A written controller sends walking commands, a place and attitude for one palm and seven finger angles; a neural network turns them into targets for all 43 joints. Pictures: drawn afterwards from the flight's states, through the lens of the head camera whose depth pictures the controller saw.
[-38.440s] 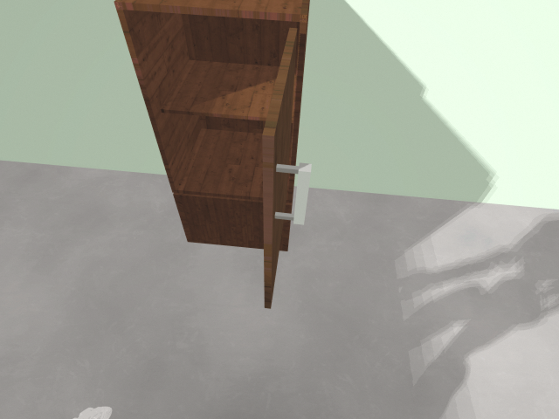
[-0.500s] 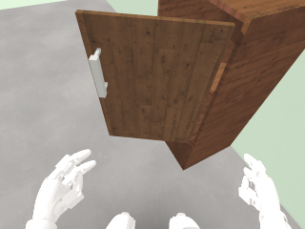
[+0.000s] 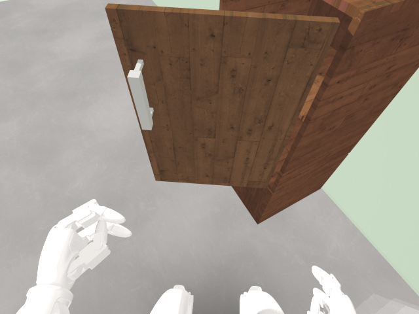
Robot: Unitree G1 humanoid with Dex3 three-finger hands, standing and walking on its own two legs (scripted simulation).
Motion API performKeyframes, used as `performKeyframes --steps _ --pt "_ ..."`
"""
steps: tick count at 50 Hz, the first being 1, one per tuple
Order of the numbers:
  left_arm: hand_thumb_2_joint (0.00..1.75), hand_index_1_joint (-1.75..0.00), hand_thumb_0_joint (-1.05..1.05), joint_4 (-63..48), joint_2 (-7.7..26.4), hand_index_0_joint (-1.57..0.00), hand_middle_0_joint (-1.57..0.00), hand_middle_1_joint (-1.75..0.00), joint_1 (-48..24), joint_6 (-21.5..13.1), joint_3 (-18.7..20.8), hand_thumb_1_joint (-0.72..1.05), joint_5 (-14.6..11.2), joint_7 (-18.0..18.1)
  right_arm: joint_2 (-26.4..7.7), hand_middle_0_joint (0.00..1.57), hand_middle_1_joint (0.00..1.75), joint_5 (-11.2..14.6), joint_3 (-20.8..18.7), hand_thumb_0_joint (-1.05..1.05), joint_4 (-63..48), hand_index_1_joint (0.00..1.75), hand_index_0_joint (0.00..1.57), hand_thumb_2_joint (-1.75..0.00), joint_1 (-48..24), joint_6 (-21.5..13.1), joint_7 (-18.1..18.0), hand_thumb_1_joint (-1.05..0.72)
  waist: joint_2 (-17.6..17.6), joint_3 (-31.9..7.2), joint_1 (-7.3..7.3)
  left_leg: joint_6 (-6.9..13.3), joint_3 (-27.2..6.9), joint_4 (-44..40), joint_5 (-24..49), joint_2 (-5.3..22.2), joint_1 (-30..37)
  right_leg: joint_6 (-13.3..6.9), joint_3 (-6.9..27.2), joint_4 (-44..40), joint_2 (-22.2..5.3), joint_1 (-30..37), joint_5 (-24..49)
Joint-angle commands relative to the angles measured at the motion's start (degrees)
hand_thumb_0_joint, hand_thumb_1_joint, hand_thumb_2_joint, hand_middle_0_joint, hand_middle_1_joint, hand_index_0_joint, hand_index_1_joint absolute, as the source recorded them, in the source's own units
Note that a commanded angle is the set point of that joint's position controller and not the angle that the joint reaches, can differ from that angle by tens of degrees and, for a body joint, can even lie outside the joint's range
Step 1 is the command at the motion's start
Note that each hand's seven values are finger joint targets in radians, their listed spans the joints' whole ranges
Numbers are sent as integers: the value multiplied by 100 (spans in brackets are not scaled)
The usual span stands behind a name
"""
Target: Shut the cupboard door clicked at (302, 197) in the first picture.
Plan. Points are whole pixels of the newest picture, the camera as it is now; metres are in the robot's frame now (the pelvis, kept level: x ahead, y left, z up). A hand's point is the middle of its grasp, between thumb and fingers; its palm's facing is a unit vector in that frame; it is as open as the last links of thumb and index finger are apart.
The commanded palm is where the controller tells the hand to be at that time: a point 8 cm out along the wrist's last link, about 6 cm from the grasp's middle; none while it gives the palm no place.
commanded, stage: raise the hand and make a fist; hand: left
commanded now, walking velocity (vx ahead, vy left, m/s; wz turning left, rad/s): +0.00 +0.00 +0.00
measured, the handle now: (143, 96) +0.53 +0.18 +0.09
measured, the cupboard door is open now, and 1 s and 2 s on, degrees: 57 57 57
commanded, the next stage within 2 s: bring the fist close to the handle in 1.02 s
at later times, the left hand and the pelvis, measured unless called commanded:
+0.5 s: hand (102, 230) +0.24 +0.19 +0.08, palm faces -0.01 -1.00 -0.03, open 3.1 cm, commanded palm +0.22 +0.24 +0.08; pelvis +0.02 +0.00 +0.01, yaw +1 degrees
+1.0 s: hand (109, 227) +0.24 +0.17 +0.09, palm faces -0.02 -1.00 -0.03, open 3.1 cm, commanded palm +0.22 +0.23 +0.09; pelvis +0.02 -0.01 +0.02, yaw +0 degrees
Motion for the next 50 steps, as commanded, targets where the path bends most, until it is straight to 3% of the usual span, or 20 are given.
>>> performKeyframes --steps 1,3,7,10,15,21,25,26,29,31,35,40,43,50 --pt "90 -120 0 -1289 501 -102 -102 -120 -80 -498 155 90 -26 -108 -857 20 30 46 -435 0 -1122 30 20 -90 -582 -426 -48 -90 100 -1101 54 -70 -246 -1362 1062 -20 589 -156 28 -808 84 1059 300" --pt "90 -124 0 -1409 659 -106 -106 -124 -23 -462 317 90 -9 -55 -873 20 30 49 -451 0 -1123 30 20 -90 -561 -384 -50 -90 168 -1147 101 -95 -273 -1412 1268 -8 690 -178 -12 -762 115 1149 500" --pt "90 -132 0 -1538 551 -113 -113 -132 5 -400 280 90 -6 45 -850 20 30 49 -468 0 -1181 30 20 -90 -491 -242 -40 -90 203 -1055 62 -145 -254 -1462 1562 3 869 -162 -75 -776 139 1186 810" --pt "90 -138 0 -1606 546 -119 -119 -138 1 -346 236 90 50 85 -829 20 30 47 -445 0 -1236 30 20 -90 -460 -144 -27 -90 431 -1083 74 -180 -254 -1495 1844 15 1050 -175 -101 -757 153 1238 1034" --pt "90 -148 0 -1490 523 -128 -128 -148 -72 -169 168 90 69 -25 -845 20 30 53 -415 0 -1316 30 20 -90 -384 -12 -5 -90 343 -1026 4 -196 -266 -1521 2065 42 1176 -161 -120 -842 178 1325 1256" --pt "90 -150 0 -1307 683 -130 -130 -150 -377 -34 428 90 -82 -181 -835 20 30 71 -347 0 -1344 30 20 -90 -394 24 -44 -90 79 -1045 23 -146 -202 -1524 1834 -1 1049 -156 -37 -990 177 1609 1301" --pt "90 -150 0 -1400 753 -130 -130 -150 -534 -46 493 90 -141 -266 -821 20 30 85 -328 0 -1313 30 20 -90 -392 -11 -56 -90 215 -1199 49 -139 -169 -1532 2089 -12 1196 -161 11 -1023 157 1811 1574" --pt "90 -150 0 -1376 758 -130 -130 -150 -551 -28 496 90 -155 -282 -820 20 30 86 -317 0 -1301 30 20 -90 -406 -25 -50 -90 298 -1160 53 -139 -153 -1531 2064 -22 1170 -158 30 -1047 149 1831 1575" --pt "90 -150 0 -1130 743 -130 -130 -150 -548 29 540 90 -210 -332 -835 20 30 96 -315 0 -1264 30 20 -90 -408 -20 -59 -90 -31 -1023 22 -105 -136 -1548 1890 -25 1011 -135 79 -1170 136 1926 1458" --pt "90 -150 0 -1175 792 -130 -130 -150 -671 18 573 90 -240 -372 -846 20 30 111 -327 0 -1248 30 20 -90 -418 -37 -66 -90 66 -1056 21 -100 -99 -1559 1822 -37 1035 -125 142 -1238 109 1981 1408" --pt "90 -150 0 -989 748 -130 -130 -150 -537 -13 598 90 -289 -387 -837 20 30 108 -340 0 -1219 30 20 -90 -441 -56 -62 -90 -95 -1009 63 -92 -79 -1548 1796 -49 916 -124 220 -1289 74 2083 1370" --pt "90 -150 0 -1088 805 -130 -130 -150 -554 -129 598 90 -234 -312 -832 20 30 112 -358 0 -1233 30 20 -90 -457 -60 -49 -90 144 -992 82 -78 -40 -1568 1738 -52 942 -132 272 -1298 64 2030 1282" --pt "90 -150 0 -1099 894 -130 -130 -150 -577 -189 676 90 -223 -238 -853 20 30 103 -367 0 -1218 30 20 -90 -454 -51 -51 -90 18 -951 85 -70 -62 -1598 1668 -45 907 -137 258 -1306 93 2027 1167" --pt "90 -150 0 -981 731 -130 -130 -150 -616 -225 503 90 -212 -269 -852 20 30 118 -357 0 -1193 30 20 -90 -485 -47 -55 -90 51 -835 18 -60 -40 -1592 1386 -49 852 -117 308 -1397 62 1897 826"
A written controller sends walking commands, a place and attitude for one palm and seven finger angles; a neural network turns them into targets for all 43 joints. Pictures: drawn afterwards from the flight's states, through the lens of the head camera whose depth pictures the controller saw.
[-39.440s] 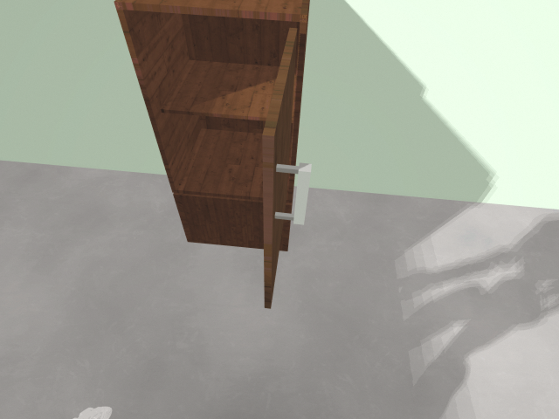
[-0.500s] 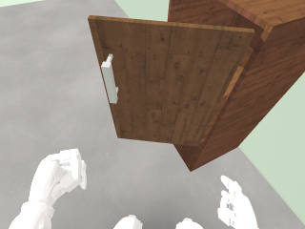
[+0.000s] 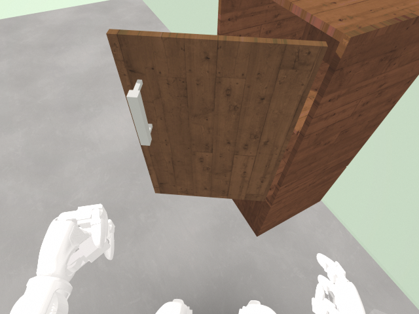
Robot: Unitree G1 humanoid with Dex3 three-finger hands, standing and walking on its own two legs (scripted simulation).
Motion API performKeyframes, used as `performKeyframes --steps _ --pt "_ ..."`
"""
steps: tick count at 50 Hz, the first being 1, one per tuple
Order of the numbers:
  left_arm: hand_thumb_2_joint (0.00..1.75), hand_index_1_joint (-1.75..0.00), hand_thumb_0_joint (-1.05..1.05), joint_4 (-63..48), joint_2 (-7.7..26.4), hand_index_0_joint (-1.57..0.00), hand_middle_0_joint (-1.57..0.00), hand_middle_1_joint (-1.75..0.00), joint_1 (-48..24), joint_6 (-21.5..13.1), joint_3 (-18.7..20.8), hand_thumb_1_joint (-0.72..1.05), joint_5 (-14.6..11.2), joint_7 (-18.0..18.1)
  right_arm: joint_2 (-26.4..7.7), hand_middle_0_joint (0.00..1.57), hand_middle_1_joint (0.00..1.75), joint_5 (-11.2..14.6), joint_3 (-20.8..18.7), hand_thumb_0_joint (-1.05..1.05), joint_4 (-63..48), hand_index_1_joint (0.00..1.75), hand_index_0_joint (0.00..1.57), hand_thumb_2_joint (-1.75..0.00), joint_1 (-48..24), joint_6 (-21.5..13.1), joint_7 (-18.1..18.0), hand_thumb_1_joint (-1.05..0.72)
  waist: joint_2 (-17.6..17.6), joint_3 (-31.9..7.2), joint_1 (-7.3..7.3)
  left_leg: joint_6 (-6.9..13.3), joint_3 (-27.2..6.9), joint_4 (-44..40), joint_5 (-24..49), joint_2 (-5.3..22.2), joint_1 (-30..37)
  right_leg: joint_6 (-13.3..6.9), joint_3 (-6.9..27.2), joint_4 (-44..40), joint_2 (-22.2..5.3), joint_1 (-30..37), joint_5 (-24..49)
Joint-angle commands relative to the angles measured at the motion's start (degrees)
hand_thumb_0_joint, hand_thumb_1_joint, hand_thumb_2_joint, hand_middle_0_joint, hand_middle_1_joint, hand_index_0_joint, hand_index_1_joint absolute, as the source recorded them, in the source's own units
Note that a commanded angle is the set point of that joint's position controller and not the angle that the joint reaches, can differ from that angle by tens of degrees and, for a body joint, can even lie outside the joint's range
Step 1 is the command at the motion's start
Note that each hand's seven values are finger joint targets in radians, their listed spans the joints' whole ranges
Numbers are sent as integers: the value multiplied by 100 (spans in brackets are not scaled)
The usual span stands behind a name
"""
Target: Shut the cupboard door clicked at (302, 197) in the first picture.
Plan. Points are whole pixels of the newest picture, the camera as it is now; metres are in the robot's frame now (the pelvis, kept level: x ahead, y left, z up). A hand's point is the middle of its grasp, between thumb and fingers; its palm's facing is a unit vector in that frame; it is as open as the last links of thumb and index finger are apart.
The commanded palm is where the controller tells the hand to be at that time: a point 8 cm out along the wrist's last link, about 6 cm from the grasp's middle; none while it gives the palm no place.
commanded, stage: raise the hand and make a fist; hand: left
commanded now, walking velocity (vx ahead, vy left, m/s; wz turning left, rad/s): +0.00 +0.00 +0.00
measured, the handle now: (142, 114) +0.52 +0.19 +0.07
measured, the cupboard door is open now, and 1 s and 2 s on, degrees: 57 57 55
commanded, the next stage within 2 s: bring the fist close to the handle in 0.02 s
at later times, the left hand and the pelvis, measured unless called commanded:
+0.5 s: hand (125, 200) +0.30 +0.17 +0.07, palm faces -0.05 -1.00 -0.02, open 3.1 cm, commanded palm +0.28 +0.23 +0.07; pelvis +0.00 +0.00 +0.00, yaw +0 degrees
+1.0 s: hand (143, 155) +0.40 +0.16 +0.07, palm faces -0.03 -1.00 -0.02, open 3.1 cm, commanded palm +0.38 +0.21 +0.07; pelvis -0.01 +0.00 +0.00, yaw -1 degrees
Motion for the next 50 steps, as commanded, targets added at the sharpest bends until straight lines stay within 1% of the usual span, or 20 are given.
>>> performKeyframes --steps 1,6,9,11,13,18,21,23,25,28,30,33,34,37,39,40,43,45,48,50 --pt "90 -150 0 -1017 632 -130 -130 -150 -324 -361 403 90 -90 -18 -686 20 30 35 -302 0 -890 30 20 -90 -276 -311 -40 -90 -18 -813 -39 46 15 -1008 1260 -104 58 -18 363 -929 -5 1131 731" --pt "90 -150 0 -1149 667 -130 -130 -150 -424 -373 426 90 -92 -38 -672 20 30 44 -286 0 -904 30 20 -90 -278 -327 -57 -90 -5 -923 -32 52 -4 -1033 1318 -95 152 -22 328 -892 7 1180 812" --pt "90 -150 0 -1136 696 -130 -130 -150 -1395 -400 269 90 11 46 -712 20 30 23 -244 0 -760 30 20 -90 -302 -370 -88 -90 194 -834 -193 62 -62 -958 1171 -69 132 -24 301 -819 20 861 670" --pt "90 -150 0 -832 478 -130 -130 -150 -1733 -378 56 90 50 84 -712 20 30 30 -239 0 -694 30 20 -90 -288 -416 -103 -90 54 -758 -253 65 -86 -951 959 -67 107 -8 292 -849 21 711 442" --pt "90 -150 0 -576 780 -130 -130 -150 -1972 -306 325 90 85 120 -754 20 30 26 -243 0 -613 30 20 -90 -268 -416 -123 -90 -5 -912 -171 68 -75 -956 982 -73 33 -27 344 -855 18 872 412" --pt "90 -150 0 -123 872 -130 -130 -150 -2586 -33 443 90 153 163 -736 20 30 53 -234 0 -560 30 20 -90 -295 -334 -106 -90 165 -1248 -70 62 -11 -1083 1298 -93 196 -31 366 -878 -18 1239 849" --pt "90 -150 0 82 717 -130 -130 -150 -2778 1 386 90 151 204 -699 20 30 44 -232 0 -522 30 20 -90 -264 -289 -67 -90 133 -1449 -51 43 20 -1138 1719 -90 361 -24 314 -811 -30 1457 1428" --pt "90 -150 0 376 831 -130 -130 -150 -2762 -9 554 90 140 243 -729 20 30 30 -253 0 -483 30 20 -90 -214 -244 -47 -90 -120 -1451 -18 43 25 -1145 1818 -77 305 -14 320 -820 -18 1560 1566" --pt "90 -150 0 471 556 -130 -130 -150 -3019 -68 269 90 174 241 -705 20 30 42 -250 0 -478 30 20 -90 -228 -219 -8 -90 38 -1302 -74 29 59 -1195 1747 -83 346 -5 294 -844 -42 1412 1527" --pt "90 -150 0 937 736 -130 -130 -150 -3515 -132 417 90 248 303 -775 20 30 29 -276 0 -368 30 20 -90 -168 -149 -6 -90 -167 -1127 -144 42 51 -1195 1581 -64 226 -7 319 -877 -28 1284 1345" --pt "90 -150 0 1062 666 -130 -130 -150 -4015 -204 327 90 293 312 -762 20 30 37 -292 0 -316 30 20 -90 -171 -131 -6 -90 -84 -1240 -194 48 84 -1185 1492 -70 264 4 364 -897 -56 1254 1279" --pt "90 -150 0 1261 980 -130 -130 -150 -4594 -344 576 90 325 329 -798 20 30 27 -316 0 -197 30 20 -90 -119 -87 -27 -90 -79 -1507 -185 59 97 -1158 1583 -65 294 -9 420 -860 -54 1384 1386" --pt "90 -150 0 1280 904 -130 -130 -150 -4724 -376 503 90 343 313 -770 20 30 29 -315 0 -189 30 20 -90 -130 -81 -24 -90 125 -1678 -170 59 127 -1146 1707 -76 395 -15 436 -835 -71 1432 1554" --pt "90 -150 0 1640 798 -130 -130 -150 -5112 -426 409 90 354 315 -763 20 30 30 -331 0 -60 30 20 -90 -45 -59 -12 -90 188 -1752 -211 33 105 -1151 1864 -49 526 -15 386 -794 -49 1342 1723" --pt "90 -150 0 2020 988 -130 -130 -150 -5288 -415 565 90 373 333 -804 20 30 29 -329 0 4 30 20 -90 21 1 -12 -90 -43 -1705 -225 38 87 -1172 1848 -40 399 -9 382 -795 -48 1383 1732" --pt "90 -150 0 2129 816 -130 -130 -150 -5401 -402 434 90 385 321 -786 20 30 31 -334 0 14 30 20 -90 39 17 -4 -90 -36 -1706 -267 39 101 -1172 1875 -40 422 0 370 -801 -47 1352 1785" --pt "90 -150 0 2567 1100 -130 -130 -150 -5874 -402 630 90 450 352 -839 20 30 21 -348 0 103 30 20 -90 145 100 0 -90 -74 -1739 -286 44 85 -1155 1817 -35 365 -5 382 -800 -40 1313 1721" --pt "90 -150 0 2813 885 -130 -130 -150 -6225 -407 451 90 488 358 -802 20 30 30 -345 0 118 30 20 -90 175 134 15 -90 -31 -1721 -364 41 102 -1161 1830 -34 416 5 365 -823 -45 1208 1757" --pt "90 -150 0 3214 1227 -130 -130 -150 -6860 -490 695 90 558 434 -854 20 30 5 -358 0 249 30 20 -90 317 199 15 -90 -57 -1831 -422 52 74 -1091 1835 -26 369 1 382 -775 -25 1153 1774" --pt "90 -150 0 3423 1140 -130 -130 -150 -7002 -554 656 90 587 430 -826 20 30 -4 -359 0 252 30 20 -90 360 228 41 -90 -27 -2016 -405 47 96 -1075 1970 -34 384 0 396 -736 -34 1240 1953"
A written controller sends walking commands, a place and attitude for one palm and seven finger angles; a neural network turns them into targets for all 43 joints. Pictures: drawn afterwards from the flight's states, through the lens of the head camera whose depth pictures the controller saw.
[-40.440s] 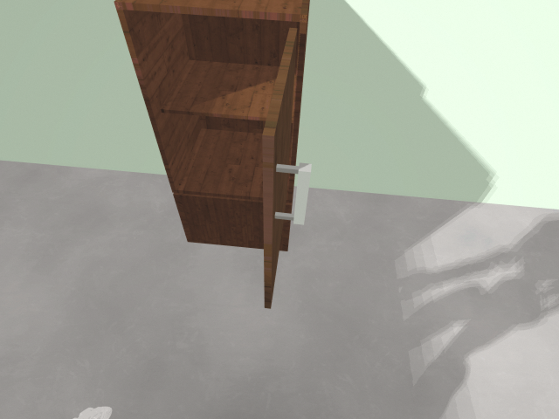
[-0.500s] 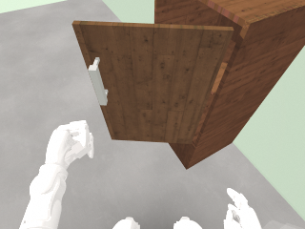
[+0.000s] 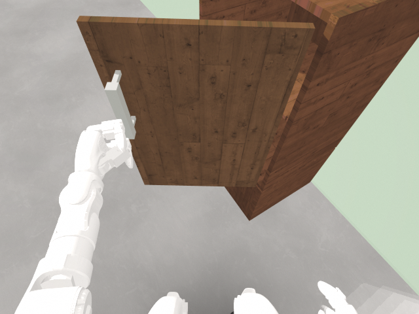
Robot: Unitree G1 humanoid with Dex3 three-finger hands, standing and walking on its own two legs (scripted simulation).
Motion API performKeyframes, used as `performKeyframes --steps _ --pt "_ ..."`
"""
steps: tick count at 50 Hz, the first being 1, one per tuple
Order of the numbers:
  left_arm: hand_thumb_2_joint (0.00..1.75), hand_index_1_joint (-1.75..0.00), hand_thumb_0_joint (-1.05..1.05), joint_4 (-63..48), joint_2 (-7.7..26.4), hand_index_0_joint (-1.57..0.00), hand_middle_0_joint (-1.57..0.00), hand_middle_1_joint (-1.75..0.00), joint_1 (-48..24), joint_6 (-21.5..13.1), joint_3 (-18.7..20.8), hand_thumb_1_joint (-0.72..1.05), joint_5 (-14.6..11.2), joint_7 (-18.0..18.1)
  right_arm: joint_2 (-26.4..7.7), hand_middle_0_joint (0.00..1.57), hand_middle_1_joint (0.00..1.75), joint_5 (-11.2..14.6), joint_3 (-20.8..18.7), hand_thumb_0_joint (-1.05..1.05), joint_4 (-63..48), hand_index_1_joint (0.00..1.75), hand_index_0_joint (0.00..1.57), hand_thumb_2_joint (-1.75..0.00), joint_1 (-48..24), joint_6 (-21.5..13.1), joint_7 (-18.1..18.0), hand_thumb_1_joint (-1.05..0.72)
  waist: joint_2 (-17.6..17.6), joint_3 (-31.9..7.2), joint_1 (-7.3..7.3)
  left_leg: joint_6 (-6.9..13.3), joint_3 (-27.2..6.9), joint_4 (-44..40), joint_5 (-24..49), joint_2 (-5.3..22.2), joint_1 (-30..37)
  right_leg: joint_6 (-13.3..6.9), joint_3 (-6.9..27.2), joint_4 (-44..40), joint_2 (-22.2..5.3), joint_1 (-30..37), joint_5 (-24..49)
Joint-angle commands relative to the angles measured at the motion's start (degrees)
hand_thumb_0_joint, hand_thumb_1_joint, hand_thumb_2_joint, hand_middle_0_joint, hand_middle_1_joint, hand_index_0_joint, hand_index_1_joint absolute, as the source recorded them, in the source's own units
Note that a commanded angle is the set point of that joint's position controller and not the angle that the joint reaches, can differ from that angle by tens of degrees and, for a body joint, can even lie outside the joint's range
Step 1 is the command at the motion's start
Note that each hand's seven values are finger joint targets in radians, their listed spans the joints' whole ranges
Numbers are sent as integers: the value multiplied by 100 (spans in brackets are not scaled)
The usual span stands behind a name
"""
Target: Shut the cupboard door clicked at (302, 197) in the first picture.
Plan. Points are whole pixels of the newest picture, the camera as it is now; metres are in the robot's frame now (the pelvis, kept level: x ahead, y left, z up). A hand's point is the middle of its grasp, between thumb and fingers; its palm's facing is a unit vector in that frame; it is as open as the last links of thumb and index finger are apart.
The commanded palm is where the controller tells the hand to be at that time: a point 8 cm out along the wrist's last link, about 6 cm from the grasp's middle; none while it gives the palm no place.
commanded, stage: bring the fist close to the handle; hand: left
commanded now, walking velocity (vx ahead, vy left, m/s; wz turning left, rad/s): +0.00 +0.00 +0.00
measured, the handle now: (124, 106) +0.52 +0.20 +0.06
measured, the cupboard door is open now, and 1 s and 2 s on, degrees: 57 55 37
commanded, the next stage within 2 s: push the door shut along its arc in 0.52 s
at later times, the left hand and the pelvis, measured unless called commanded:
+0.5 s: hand (131, 137) +0.44 +0.17 +0.06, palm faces +0.01 -1.00 -0.02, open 3.1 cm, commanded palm +0.41 +0.22 +0.07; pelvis +0.00 +0.00 +0.00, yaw -1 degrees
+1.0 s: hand (133, 126) +0.46 +0.17 +0.07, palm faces -0.08 -1.00 -0.03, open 3.1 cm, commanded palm +0.46 +0.21 +0.07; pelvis -0.01 +0.00 -0.01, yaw +0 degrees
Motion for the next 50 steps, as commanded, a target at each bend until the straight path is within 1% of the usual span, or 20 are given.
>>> performKeyframes --steps 1,4,6,8,11,13,19,20,23,25,27,30,31,34,37,38,39,43,45,50 --pt "90 -150 0 -672 1060 -130 -130 -150 -2518 -527 389 90 22 59 -826 20 30 3 -374 0 -485 30 20 -90 388 -140 -21 -90 77 -2129 -142 27 -35 -788 1693 -18 574 -8 265 -560 -20 1554 1712" --pt "90 -150 0 -329 1216 -130 -130 -150 -2947 -620 501 90 101 79 -849 20 30 -15 -391 0 -399 30 20 -90 506 -86 9 -90 226 -2257 -173 25 -52 -744 1815 -16 649 -23 252 -507 -6 1434 1793" --pt "90 -150 0 87 1180 -130 -130 -150 -3144 -631 509 90 110 90 -851 20 30 -28 -386 0 -340 30 20 -90 576 -43 30 -90 37 -2147 -249 43 -41 -720 1694 -15 497 -4 264 -544 9 1376 1722" --pt "90 -150 0 242 1397 -130 -130 -150 -2997 -677 697 90 143 73 -908 20 30 -41 -404 0 -391 30 20 -90 651 2 46 -90 71 -2289 -145 50 -33 -740 1745 -33 451 -32 264 -506 24 1482 1755" --pt "90 -150 0 172 1068 -130 -130 -150 -2912 -717 464 90 144 48 -875 20 30 -37 -428 0 -439 30 20 -90 682 54 121 -90 232 -2373 -126 20 -23 -786 1910 -6 669 -37 214 -509 35 1389 1826" --pt "90 -150 0 327 1318 -130 -130 -150 -2835 -722 711 90 121 77 -928 20 30 -51 -438 0 -440 30 20 -90 758 100 107 -90 -152 -2341 -140 61 -12 -765 1828 -10 460 -19 233 -533 58 1529 1823" --pt "90 -150 0 -80 1627 -130 -130 -150 -3163 -950 876 90 174 112 -896 20 30 -52 -443 0 -430 30 20 -90 752 168 81 -90 72 -2523 -142 85 46 -807 1740 -13 493 -7 338 -568 36 1715 1859" --pt "90 -150 0 -131 1353 -130 -130 -150 -3096 -965 673 90 157 85 -857 20 30 -46 -446 0 -449 30 20 -90 724 162 91 -90 204 -2489 -169 82 76 -802 1755 -24 571 -1 337 -594 41 1657 1873" --pt "90 -150 0 -62 1354 -130 -130 -150 -3098 -975 635 90 126 54 -894 20 30 -32 -454 0 -398 30 20 -90 763 152 78 -90 124 -2371 -228 79 24 -832 1720 3 642 -14 286 -623 70 1542 1772" --pt "90 -150 0 14 1135 -130 -130 -150 -2973 -932 497 90 111 31 -876 20 30 -27 -461 0 -383 30 20 -90 740 152 97 -90 276 -2318 -211 47 10 -863 1746 12 765 -17 239 -630 64 1406 1734" --pt "90 -150 0 128 1170 -130 -130 -150 -2976 -890 497 90 116 25 -907 20 30 -17 -465 0 -371 30 20 -90 739 172 93 -90 47 -2168 -237 50 -20 -891 1674 23 701 -18 217 -657 66 1378 1662" --pt "90 -150 0 156 1100 -130 -130 -150 -3103 -867 450 90 109 48 -894 20 30 -24 -446 0 -376 30 20 -90 703 181 102 -90 165 -2105 -253 50 -20 -902 1555 8 697 -14 215 -676 60 1308 1548" --pt "90 -150 0 192 1223 -130 -130 -150 -3028 -870 570 90 120 64 -908 20 30 -17 -451 0 -391 30 20 -90 698 189 97 -90 39 -2128 -203 55 -16 -896 1540 10 654 -21 225 -675 59 1368 1549" --pt "90 -150 0 110 1358 -130 -130 -150 -3608 -968 502 90 197 19 -901 20 30 -27 -424 0 -350 30 20 -90 679 189 77 -90 233 -2230 -312 59 -48 -822 1615 4 721 -25 255 -591 40 1308 1661" --pt "90 -150 0 582 1558 -130 -130 -150 -3844 -979 594 90 220 -101 -920 20 30 -11 -402 0 -305 30 20 -90 662 199 44 -90 16 -2037 -387 86 -34 -772 1321 -7 438 -5 315 -636 35 1267 1447" --pt "90 -150 0 574 1632 -130 -130 -150 -4136 -1000 565 90 236 -155 -939 20 30 -10 -388 0 -278 30 20 -90 681 187 27 -90 262 -2051 -417 83 -62 -751 1347 -15 508 -30 305 -594 39 1155 1436" --pt "90 -150 0 733 1542 -130 -130 -150 -4163 -974 487 90 246 -205 -926 20 30 2 -377 0 -277 30 20 -90 659 186 37 -90 363 -2089 -410 69 -77 -735 1356 -17 566 -40 302 -574 38 1062 1412" --pt "90 -150 0 1031 1543 -130 -130 -150 -4400 -914 470 90 156 -413 -992 20 30 -5 -383 0 -265 30 20 -90 754 165 31 -90 307 -2353 -493 66 -149 -600 1644 6 693 -46 259 -459 65 890 1581" --pt "90 -150 0 1116 1467 -130 -130 -150 -4789 -881 339 90 138 -489 -988 20 30 -4 -368 0 -202 30 20 -90 778 158 39 -90 356 -2345 -598 65 -178 -560 1539 13 636 -27 263 -448 54 764 1485" --pt "90 -150 0 1351 1751 -130 -130 -150 -5177 -835 435 90 191 -638 -1076 20 30 -16 -376 0 -130 30 20 -90 936 158 43 -90 323 -2553 -716 92 -245 -430 1531 31 577 -25 271 -390 72 602 1404"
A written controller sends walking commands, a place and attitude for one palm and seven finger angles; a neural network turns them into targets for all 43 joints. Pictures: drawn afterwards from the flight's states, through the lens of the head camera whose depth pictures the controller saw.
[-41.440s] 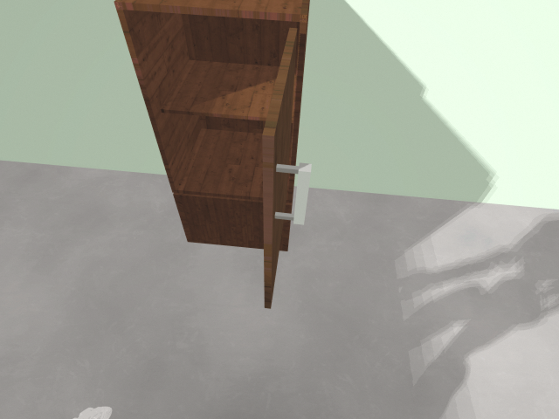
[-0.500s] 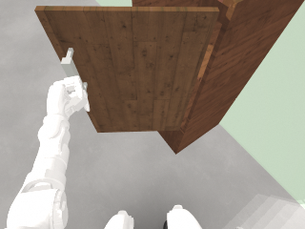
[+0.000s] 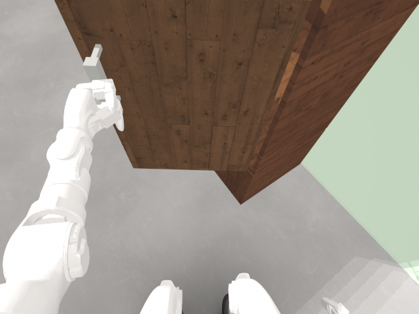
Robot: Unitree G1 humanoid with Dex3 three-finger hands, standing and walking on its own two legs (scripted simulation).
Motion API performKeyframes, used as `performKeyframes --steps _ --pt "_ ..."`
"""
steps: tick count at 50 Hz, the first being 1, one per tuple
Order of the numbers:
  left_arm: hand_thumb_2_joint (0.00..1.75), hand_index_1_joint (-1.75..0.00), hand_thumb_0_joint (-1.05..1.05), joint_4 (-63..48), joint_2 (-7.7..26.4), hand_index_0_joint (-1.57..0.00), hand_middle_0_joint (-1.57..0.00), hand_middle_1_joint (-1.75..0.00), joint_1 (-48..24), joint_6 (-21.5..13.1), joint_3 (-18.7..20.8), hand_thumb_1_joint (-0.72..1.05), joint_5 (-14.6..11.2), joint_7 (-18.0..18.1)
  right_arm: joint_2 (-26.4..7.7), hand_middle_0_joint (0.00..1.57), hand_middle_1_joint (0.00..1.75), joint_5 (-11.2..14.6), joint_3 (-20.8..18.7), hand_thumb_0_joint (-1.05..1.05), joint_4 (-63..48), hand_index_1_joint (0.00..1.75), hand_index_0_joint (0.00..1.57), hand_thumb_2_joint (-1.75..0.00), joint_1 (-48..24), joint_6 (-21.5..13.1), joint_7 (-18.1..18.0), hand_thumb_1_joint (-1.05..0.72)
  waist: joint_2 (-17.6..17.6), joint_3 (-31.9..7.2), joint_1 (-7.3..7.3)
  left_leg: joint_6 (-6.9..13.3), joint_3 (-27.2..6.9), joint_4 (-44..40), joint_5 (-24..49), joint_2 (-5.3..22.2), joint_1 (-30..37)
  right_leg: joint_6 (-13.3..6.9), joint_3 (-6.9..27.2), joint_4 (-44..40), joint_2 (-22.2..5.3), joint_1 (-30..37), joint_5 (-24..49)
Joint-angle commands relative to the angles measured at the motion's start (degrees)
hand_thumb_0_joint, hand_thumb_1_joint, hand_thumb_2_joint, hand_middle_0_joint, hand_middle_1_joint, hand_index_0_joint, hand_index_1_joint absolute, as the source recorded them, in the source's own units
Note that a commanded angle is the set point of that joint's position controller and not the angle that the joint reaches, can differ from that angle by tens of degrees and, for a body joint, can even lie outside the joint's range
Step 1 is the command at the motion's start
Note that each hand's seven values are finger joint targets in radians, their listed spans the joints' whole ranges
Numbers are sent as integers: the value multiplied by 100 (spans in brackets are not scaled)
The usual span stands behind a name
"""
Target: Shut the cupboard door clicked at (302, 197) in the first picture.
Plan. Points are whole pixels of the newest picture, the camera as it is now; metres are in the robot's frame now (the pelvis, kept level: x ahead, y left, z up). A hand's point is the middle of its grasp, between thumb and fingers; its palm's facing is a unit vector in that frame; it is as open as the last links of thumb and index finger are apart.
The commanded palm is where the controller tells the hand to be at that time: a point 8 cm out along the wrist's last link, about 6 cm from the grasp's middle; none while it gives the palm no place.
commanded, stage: push the door shut along its arc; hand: left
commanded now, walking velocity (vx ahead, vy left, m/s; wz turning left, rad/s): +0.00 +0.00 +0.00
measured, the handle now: (106, 84) +0.55 +0.20 +0.07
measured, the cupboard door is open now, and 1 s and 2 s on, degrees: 55 37 33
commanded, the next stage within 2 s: pull the fist back off the door in 1.16 s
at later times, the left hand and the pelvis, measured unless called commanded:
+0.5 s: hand (128, 86) +0.54 +0.15 +0.08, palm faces -0.21 -0.98 -0.01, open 3.1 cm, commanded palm +0.54 +0.19 +0.08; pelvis -0.01 +0.01 -0.02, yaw -2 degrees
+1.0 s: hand (151, 67) +0.59 +0.11 +0.09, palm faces -0.34 -0.94 +0.00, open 3.1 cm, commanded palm +0.60 +0.14 +0.08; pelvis +0.01 +0.01 -0.02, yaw -3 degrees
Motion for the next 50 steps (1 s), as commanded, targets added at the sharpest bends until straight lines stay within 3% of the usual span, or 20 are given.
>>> performKeyframes --steps 1,3,6,8,10,12,20,22,25,31,33,35,38,39,40,44,45,47,49,50 --pt "90 -150 0 -966 1106 -130 -130 -150 -3159 -299 74 90 2 -187 -993 20 30 27 -364 0 -291 30 20 -90 816 -129 -60 -90 286 -2453 -470 87 -211 -729 1441 9 1171 -31 316 -622 58 1206 1290" --pt "90 -150 0 -813 1223 -130 -130 -150 -3446 -246 100 90 16 -256 -1020 20 30 24 -349 0 -272 30 20 -90 897 -134 -82 -90 237 -2367 -567 122 -238 -678 1291 3 1004 -33 318 -603 80 1096 1145" --pt "90 -150 0 -869 1431 -130 -130 -150 -3639 -218 180 90 64 -354 -1056 20 30 4 -360 0 -235 30 20 -90 1001 -137 -68 -90 599 -2784 -541 96 -274 -616 1485 23 1212 -52 328 -541 76 1043 1216" --pt "90 -150 0 -737 1291 -130 -130 -150 -3733 -159 50 90 37 -439 -1050 20 30 -1 -347 0 -240 30 20 -90 1089 -141 -53 -90 636 -2747 -618 100 -310 -595 1550 24 1256 -64 282 -529 103 913 1195" --pt "90 -150 0 -528 1496 -130 -130 -150 -3885 -57 169 90 58 -469 -1085 20 30 3 -330 0 -186 30 20 -90 1145 -122 -55 -90 477 -2611 -710 119 -302 -559 1380 53 1043 -35 289 -565 107 855 1069" --pt "90 -150 0 -534 1793 -130 -130 -150 -4056 -21 333 90 108 -477 -1105 20 30 -8 -307 0 -200 30 20 -90 1209 -118 -48 -90 628 -2651 -673 119 -297 -552 1317 47 922 -51 310 -549 112 896 999" --pt "90 -150 0 -320 2156 -130 -130 -150 -4507 108 405 90 247 -650 -1147 20 30 -40 -271 0 -171 30 20 -90 1428 -101 -28 -90 812 -2821 -850 148 -299 -377 1449 89 852 -43 315 -494 166 729 1033" --pt "90 -150 0 -281 2356 -130 -130 -150 -4431 150 538 90 281 -706 -1175 20 30 -50 -275 0 -186 30 20 -90 1482 -89 -19 -90 932 -2926 -800 124 -319 -376 1606 106 959 -64 283 -463 177 712 1108" --pt "90 -150 0 -411 2118 -130 -130 -150 -4575 178 360 90 243 -805 -1167 20 30 -66 -289 0 -167 30 20 -90 1533 -80 -10 -90 1100 -3065 -867 103 -377 -352 1870 134 1324 -63 215 -441 197 472 1202" --pt "90 -150 0 -91 2344 -130 -130 -150 -5005 365 430 90 342 -815 -1197 20 30 -94 -252 0 -76 30 20 -90 1650 -61 -34 -90 893 -2723 -1043 127 -404 -279 1761 157 1046 -51 177 -447 220 293 1088" --pt "90 -150 0 -229 2463 -130 -130 -150 -5085 339 495 90 367 -827 -1207 20 30 -115 -253 0 -102 30 20 -90 1690 -71 -38 -90 1118 -3033 -1030 123 -408 -208 2017 144 1241 -82 167 -372 228 276 1242" --pt "90 -150 0 -191 2031 -130 -130 -150 -5158 371 139 90 406 -886 -1173 20 30 -127 -272 0 -52 30 20 -90 1693 -67 -19 -90 1301 -3086 -1090 65 -505 -200 2257 177 1581 -81 103 -337 229 -24 1274" --pt "90 -150 0 -28 2065 -130 -130 -150 -5511 458 134 90 389 -904 -1204 20 30 -146 -254 0 14 30 20 -90 1763 -66 -43 -90 1285 -2857 -1232 72 -558 -154 2262 185 1572 -99 47 -320 248 -275 1185" --pt "90 -150 0 -123 2185 -130 -130 -150 -5644 469 209 90 417 -887 -1226 20 30 -157 -261 0 33 30 20 -90 1786 -63 -42 -90 1322 -3027 -1214 53 -597 -149 2353 211 1690 -90 50 -301 239 -298 1218" --pt "90 -150 0 -49 1992 -130 -130 -150 -5609 514 70 90 434 -893 -1202 20 30 -159 -267 0 26 30 20 -90 1762 -69 -30 -90 1371 -3045 -1236 56 -587 -119 2333 196 1706 -89 47 -308 236 -360 1197" --pt "90 -150 0 -115 2245 -130 -130 -150 -5765 549 275 90 526 -815 -1214 20 30 -214 -267 0 48 30 20 -90 1870 -51 -18 -90 1461 -3359 -1210 7 -658 -26 2824 216 1903 -95 16 -194 234 -367 1432" --pt "90 -150 0 11 2046 -130 -130 -150 -5701 599 127 90 548 -821 -1195 20 30 -206 -268 0 44 30 20 -90 1849 -44 -4 -90 1428 -3239 -1252 17 -637 -7 2778 213 1853 -91 19 -216 245 -442 1417" --pt "90 -150 0 284 2267 -130 -130 -150 -5750 705 253 90 607 -799 -1207 20 30 -212 -232 0 44 30 20 -90 1885 -13 -6 -90 1193 -2968 -1305 63 -563 19 2509 197 1424 -83 19 -219 264 -301 1381" --pt "90 -150 0 224 2609 -130 -130 -150 -5939 698 442 90 679 -780 -1216 20 30 -226 -205 0 2 30 20 -90 1908 -7 -26 -90 1248 -3153 -1308 86 -534 82 2545 182 1285 -90 42 -139 266 -175 1493" --pt "90 -150 0 161 2493 -130 -130 -150 -6022 702 334 90 699 -786 -1188 20 30 -243 -216 0 -6 30 20 -90 1899 -13 -16 -90 1413 -3217 -1326 78 -518 103 2618 173 1332 -94 43 -125 259 -179 1566"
